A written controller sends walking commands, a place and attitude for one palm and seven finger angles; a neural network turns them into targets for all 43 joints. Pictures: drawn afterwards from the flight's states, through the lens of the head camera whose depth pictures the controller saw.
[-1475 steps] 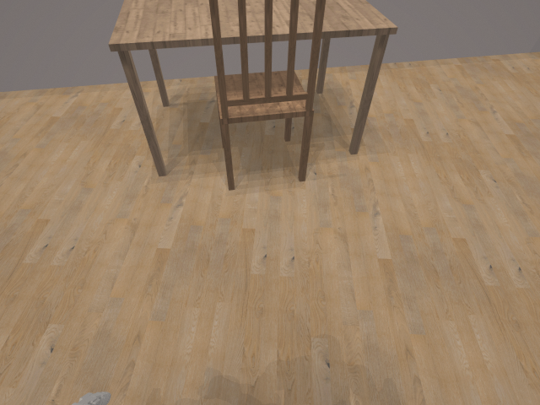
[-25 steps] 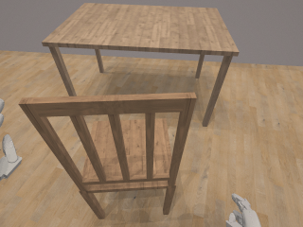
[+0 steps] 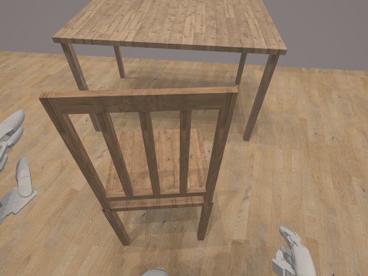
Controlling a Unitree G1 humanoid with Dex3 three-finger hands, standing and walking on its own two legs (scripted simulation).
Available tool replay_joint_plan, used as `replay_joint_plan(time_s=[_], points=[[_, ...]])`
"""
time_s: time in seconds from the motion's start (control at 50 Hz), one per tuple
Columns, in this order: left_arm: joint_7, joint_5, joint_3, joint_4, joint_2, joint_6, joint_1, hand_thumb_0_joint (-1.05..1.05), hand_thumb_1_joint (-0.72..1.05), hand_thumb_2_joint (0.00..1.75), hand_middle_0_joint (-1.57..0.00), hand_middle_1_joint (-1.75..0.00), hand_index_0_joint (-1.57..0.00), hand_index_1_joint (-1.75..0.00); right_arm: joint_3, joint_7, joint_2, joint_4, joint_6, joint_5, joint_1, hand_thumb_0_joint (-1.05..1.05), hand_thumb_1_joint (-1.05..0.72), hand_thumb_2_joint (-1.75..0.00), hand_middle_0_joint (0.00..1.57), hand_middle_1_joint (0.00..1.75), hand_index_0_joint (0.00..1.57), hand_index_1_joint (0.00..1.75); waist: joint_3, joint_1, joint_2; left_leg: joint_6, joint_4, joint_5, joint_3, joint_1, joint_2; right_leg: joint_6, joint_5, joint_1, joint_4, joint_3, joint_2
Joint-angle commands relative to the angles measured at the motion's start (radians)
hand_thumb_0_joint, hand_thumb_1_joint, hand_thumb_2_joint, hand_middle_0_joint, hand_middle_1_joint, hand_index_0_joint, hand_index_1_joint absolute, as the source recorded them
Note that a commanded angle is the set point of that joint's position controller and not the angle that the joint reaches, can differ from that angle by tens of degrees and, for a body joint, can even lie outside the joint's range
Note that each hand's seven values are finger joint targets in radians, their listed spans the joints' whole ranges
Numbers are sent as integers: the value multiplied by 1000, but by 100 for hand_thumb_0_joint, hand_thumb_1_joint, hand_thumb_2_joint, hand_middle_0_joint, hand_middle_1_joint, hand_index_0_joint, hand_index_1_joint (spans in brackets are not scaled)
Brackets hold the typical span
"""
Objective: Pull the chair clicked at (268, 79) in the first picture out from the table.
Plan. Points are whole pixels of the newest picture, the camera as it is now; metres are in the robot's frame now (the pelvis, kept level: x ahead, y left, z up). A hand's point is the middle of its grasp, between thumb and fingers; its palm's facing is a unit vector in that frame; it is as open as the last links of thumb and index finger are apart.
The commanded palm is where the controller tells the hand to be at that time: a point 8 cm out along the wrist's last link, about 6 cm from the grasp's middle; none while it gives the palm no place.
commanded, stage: step back with the hand held close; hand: left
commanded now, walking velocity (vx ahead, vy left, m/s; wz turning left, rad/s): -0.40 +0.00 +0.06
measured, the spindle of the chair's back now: (151, 159) +0.42 +0.13 -0.04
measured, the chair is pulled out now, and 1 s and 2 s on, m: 0.59 0.59 0.59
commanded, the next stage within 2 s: stop stepping back and stand still in 0.04 s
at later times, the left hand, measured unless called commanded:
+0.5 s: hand out of the picture +0.09 +0.27 +0.18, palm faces +0.52 -0.75 -0.40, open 7.4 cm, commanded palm +0.03 +0.31 +0.19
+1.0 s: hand out of the picture +0.11 +0.28 +0.11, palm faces +0.39 -0.80 -0.46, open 7.4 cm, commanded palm none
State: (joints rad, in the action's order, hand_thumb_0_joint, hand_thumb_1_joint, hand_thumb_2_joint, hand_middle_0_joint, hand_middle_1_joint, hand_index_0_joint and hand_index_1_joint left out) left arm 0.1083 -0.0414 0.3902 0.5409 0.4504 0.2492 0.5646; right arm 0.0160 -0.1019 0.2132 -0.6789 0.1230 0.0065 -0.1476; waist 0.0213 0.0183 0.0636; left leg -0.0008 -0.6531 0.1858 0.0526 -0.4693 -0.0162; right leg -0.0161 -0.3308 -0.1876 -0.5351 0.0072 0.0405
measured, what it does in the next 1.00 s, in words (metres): steps on the spot: left foot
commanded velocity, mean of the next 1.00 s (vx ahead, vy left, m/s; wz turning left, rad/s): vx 0.07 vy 0.00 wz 0.01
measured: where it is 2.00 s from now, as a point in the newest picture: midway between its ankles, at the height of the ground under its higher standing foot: outside the picture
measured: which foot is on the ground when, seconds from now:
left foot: down 0.00-0.30, up 0.32-0.46, down 0.48-1.00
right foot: down 0.00-1.00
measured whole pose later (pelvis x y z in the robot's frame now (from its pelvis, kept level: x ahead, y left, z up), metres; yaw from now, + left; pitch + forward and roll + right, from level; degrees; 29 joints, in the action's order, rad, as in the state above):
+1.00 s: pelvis -0.09 +0.01 +0.00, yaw +4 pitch +0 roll -1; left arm 0.08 0.02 0.29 0.19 0.37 0.13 0.39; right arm 0.02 -0.03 0.23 -0.73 0.13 -0.01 -0.21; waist -0.05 0.00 0.03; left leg 0.00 -0.61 0.30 0.05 -0.31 0.01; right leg -0.02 -0.31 -0.27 -0.58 0.06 -0.04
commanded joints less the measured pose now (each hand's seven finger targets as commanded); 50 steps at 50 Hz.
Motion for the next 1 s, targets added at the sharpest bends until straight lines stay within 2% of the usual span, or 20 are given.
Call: replay_joint_plan(time_s=[0.0, 0.04, 0.06, 0.12, 0.2, 0.24, 0.26, 0.28, 0.3, 0.34, 0.38, 0.44, 0.48, 0.52, 0.64, 0.76, 0.84, 0.9, 0.92, 0.98], points=[[50, -12, 173, 126, 195, 49, -126, 0, 90, 90, -20, -30, -20, -30, 26, -29, 119, 163, 54, -1, 124, 0, -90, -90, 20, 30, 20, 30, -7, -20, -45, 20, 199, -196, 94, 204, -73, 74, 256, -206, 68, -43, -155], [40, -14, 187, 108, 205, 60, -73, 0, 90, 90, -20, -30, -20, -30, 28, -19, 125, 177, 61, -11, 108, 0, -90, -90, 20, 30, 20, 30, -110, -8, 162, 88, 395, -237, 284, 175, -235, 28, -82, -118, -172, -6, -28], [34, -12, 179, 150, 197, 63, -85, 0, 90, 90, -20, -30, -20, -30, 31, -13, 122, 175, 70, -28, 92, 0, -90, -90, 20, 30, 20, 30, -140, -7, 204, 113, 462, -79, 346, 128, -273, 25, -204, -90, -303, -43, -17], [43, -14, 157, 226, 179, 70, -65, 0, 90, 90, -20, -30, -20, -30, 40, 1, 129, 166, 89, -22, 68, 0, -90, -90, 20, 30, 20, 30, -194, 4, 140, 138, 443, 19, 275, 172, -235, 29, -180, -92, -306, -63, -33], [47, -32, 182, 258, 187, 20, 81, 0, 90, 90, -20, -30, -20, -30, 35, 19, 133, 212, 68, -11, 41, 0, -90, -90, 20, 30, 20, 30, -191, 10, 229, 42, 480, 434, 166, 50, -131, 44, -131, 86, 15, 55, 18], [49, -22, 213, 263, 227, 6, 57, 0, 90, 90, -20, -30, -20, -30, 35, 14, 120, 206, 54, -9, 27, 0, -90, -90, 20, 30, 20, 30, -173, 3, 113, -10, 301, 411, 42, 76, -27, 75, -93, 96, 237, 40, -21], [53, -24, 224, 253, 242, 5, 31, 0, 90, 90, -20, -30, -20, -30, 39, 10, 108, 186, 46, -7, 7, 0, -90, -90, 20, 30, 20, 30, -162, -11, -23, -26, 20, 311, -55, 186, 40, 129, -37, -54, 315, -45, -140], [55, -35, 230, 262, 260, -8, 11, 0, 90, 90, -20, -30, -20, -30, 44, 6, 107, 171, 46, 2, -10, 0, -90, -90, 20, 30, 20, 30, -187, -6, -240, -41, -321, 252, -43, 282, 79, 202, -228, -285, 399, -201, -282], [54, -41, 182, 196, 192, -47, -22, 0, 90, 90, -20, -30, -20, -30, 50, 0, 110, 164, 35, 12, 1, 0, -90, -90, 20, 30, 20, 30, -113, -26, -295, -31, -517, 211, 24, 241, 56, 245, -311, -431, 415, -304, -385], [62, -26, 135, 121, 147, -73, -139, 0, 90, 90, -20, -30, -20, -30, 27, 0, 97, 154, 20, 17, 18, 0, -90, -90, 20, 30, 20, 30, -3, -68, -228, 9, -463, 246, 78, 188, -31, 190, -205, -456, 327, -173, -373], [65, 3, 114, 61, 146, -64, -193, 0, 90, 90, -20, -30, -20, -30, 2, -4, 99, 160, 28, 6, 42, 0, -90, -90, 20, 30, 20, 30, 51, -57, -102, 35, -42, 225, 4, 173, -34, 110, -161, -333, 222, -79, -273], [72, 15, 99, 94, 130, -17, -153, 0, 90, 90, -20, -30, -20, -30, 16, -2, 123, 177, 62, 10, 10, 0, -90, -90, 20, 30, 20, 30, -14, -13, 55, 70, 280, 172, 57, 195, -59, 47, -27, -126, 108, -70, -151], [70, 11, 132, 94, 161, -16, -45, 0, 90, 90, -20, -30, -20, -30, 20, 3, 125, 187, 61, 22, -1, 0, -90, -90, 20, 30, 20, 30, -89, -7, -42, 84, 249, 66, 97, 200, -99, 18, 52, -58, 76, -32, -115], [62, 17, 128, 186, 149, -15, -88, 0, 90, 90, -20, -30, -20, -30, 3, 10, 110, 183, 61, 10, 31, 0, -90, -90, 20, 30, 20, 30, -50, -23, 101, 94, 357, 315, 154, 69, -105, 8, -60, -14, 14, 28, -81], [70, 27, 146, 144, 146, -6, -91, 0, 90, 90, -20, -30, -20, -30, 11, 10, 111, 158, 85, 8, 10, 0, -90, -90, 20, 30, 20, 30, -40, -21, 59, 86, 293, 412, 109, 13, -83, 36, -78, 25, 76, 4, -67], [66, 10, 121, 75, 134, -16, -160, 0, 90, 90, -20, -30, -20, -30, 7, 16, 105, 136, 73, 0, -3, 0, -90, -90, 20, 30, 20, 30, -13, -39, -131, 51, 75, 207, -13, 138, -13, 101, -105, -120, 203, -132, -185], [63, 13, 113, 111, 124, -14, -146, 0, 90, 90, -20, -30, -20, -30, 5, 18, 106, 155, 70, 5, 30, 0, -90, -90, 20, 30, 20, 30, -38, -26, 31, 65, 217, 91, 59, 174, -65, 45, 73, -52, 90, -32, -112], [60, 15, 125, 124, 135, -9, -119, 0, 90, 90, -20, -30, -20, -30, 7, 22, 101, 161, 67, 8, 35, 0, -90, -90, 20, 30, 20, 30, -59, -17, -6, 62, 224, -30, 69, 161, -74, 27, 201, 28, 89, -17, -103], [-85, 103, -288, -667, -121, -176, -126, 0, 90, 90, -20, -30, -20, -30, 75, 99, 219, -74, 65, -27, 1, 0, -90, -90, 20, 30, 20, 30, -23, -55, -22, 59, 67, -309, 85, 103, -66, 29, 463, -95, -115, 27, -157], [-111, 78, -294, -780, -168, -260, -168, 0, 90, 90, -20, -30, -20, -30, 36, 97, 110, -37, -43, -33, -38, 0, -90, -90, 20, 30, 20, 30, -83, -8, -138, 64, 112, -157, 128, 69, -69, 16, 219, -48, -29, 19, -133]])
